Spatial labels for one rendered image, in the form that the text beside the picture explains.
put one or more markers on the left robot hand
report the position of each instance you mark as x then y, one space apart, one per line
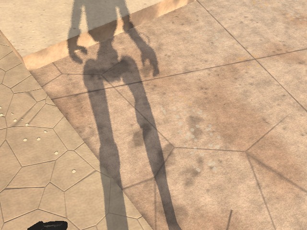
50 225

